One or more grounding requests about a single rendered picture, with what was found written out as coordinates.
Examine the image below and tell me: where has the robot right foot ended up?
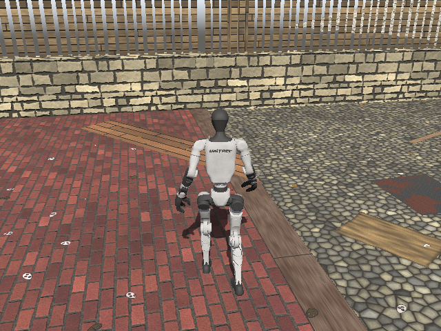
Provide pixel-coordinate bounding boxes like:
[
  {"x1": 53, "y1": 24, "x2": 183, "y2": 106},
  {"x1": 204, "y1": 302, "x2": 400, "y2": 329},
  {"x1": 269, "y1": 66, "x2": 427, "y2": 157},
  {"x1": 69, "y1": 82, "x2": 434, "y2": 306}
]
[{"x1": 231, "y1": 277, "x2": 244, "y2": 295}]

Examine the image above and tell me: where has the right robot forearm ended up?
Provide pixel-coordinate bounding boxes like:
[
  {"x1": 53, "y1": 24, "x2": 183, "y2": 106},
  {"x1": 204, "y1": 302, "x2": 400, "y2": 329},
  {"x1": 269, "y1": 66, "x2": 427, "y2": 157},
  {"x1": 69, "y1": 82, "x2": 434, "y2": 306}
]
[{"x1": 246, "y1": 165, "x2": 257, "y2": 185}]

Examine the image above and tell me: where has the left robot forearm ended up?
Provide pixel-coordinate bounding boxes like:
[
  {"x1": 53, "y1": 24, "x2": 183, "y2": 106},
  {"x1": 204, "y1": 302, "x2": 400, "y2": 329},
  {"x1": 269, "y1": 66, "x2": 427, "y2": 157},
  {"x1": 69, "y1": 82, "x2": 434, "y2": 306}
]
[{"x1": 177, "y1": 168, "x2": 193, "y2": 198}]

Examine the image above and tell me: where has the robot right upper arm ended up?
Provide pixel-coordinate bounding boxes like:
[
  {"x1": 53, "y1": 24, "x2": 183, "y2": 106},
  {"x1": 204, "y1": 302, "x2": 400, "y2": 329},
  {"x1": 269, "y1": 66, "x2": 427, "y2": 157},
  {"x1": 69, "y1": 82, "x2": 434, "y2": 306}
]
[{"x1": 234, "y1": 139, "x2": 254, "y2": 175}]

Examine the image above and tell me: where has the robot left upper arm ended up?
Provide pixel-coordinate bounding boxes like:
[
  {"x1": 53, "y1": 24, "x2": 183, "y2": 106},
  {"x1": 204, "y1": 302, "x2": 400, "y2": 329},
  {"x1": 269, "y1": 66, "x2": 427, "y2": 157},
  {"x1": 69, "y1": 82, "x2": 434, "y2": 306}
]
[{"x1": 187, "y1": 139, "x2": 206, "y2": 179}]

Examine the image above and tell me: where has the left robot hand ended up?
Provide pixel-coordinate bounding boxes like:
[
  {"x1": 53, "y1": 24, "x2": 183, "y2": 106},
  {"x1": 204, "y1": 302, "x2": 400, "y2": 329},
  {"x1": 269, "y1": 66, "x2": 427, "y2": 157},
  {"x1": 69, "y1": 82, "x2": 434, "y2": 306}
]
[{"x1": 175, "y1": 195, "x2": 190, "y2": 213}]

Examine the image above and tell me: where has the right robot shin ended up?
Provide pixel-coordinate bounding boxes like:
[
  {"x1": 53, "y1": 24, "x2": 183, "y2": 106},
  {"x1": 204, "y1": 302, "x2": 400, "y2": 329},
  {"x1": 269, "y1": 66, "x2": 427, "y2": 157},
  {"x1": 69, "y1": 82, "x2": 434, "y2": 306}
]
[{"x1": 231, "y1": 235, "x2": 243, "y2": 285}]

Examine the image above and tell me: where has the right robot hand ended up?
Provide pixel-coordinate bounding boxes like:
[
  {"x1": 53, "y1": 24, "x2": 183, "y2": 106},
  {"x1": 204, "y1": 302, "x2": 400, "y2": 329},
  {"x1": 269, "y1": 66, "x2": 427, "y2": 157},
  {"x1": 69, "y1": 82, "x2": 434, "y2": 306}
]
[{"x1": 241, "y1": 180, "x2": 257, "y2": 192}]

